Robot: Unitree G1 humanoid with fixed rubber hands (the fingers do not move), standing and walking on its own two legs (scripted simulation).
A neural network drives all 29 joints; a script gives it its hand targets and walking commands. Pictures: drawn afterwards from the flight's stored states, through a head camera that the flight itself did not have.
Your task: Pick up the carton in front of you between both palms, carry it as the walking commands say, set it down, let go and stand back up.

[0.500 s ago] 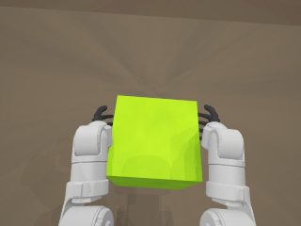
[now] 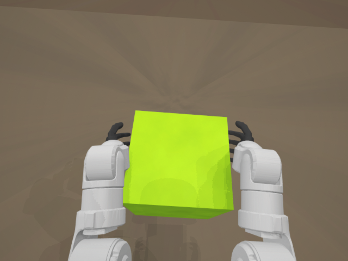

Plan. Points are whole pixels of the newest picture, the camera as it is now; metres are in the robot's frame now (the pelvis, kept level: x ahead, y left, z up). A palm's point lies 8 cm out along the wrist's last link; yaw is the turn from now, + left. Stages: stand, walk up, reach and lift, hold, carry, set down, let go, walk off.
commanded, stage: carry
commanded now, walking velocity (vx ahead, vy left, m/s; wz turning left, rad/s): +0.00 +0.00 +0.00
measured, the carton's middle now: (175, 171) +0.35 +0.01 +0.02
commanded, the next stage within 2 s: none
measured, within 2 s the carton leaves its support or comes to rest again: neither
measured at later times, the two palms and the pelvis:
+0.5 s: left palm (113, 156) +0.32 +0.15 +0.12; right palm (245, 155) +0.32 -0.14 +0.13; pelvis -0.01 +0.00 +0.00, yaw +0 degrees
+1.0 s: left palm (109, 157) +0.32 +0.15 +0.12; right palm (242, 156) +0.32 -0.13 +0.13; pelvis -0.01 +0.01 +0.00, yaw +0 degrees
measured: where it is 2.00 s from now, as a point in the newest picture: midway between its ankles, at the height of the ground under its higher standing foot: outside the picture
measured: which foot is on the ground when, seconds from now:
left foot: down 0.00-1.00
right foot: down 0.00-1.00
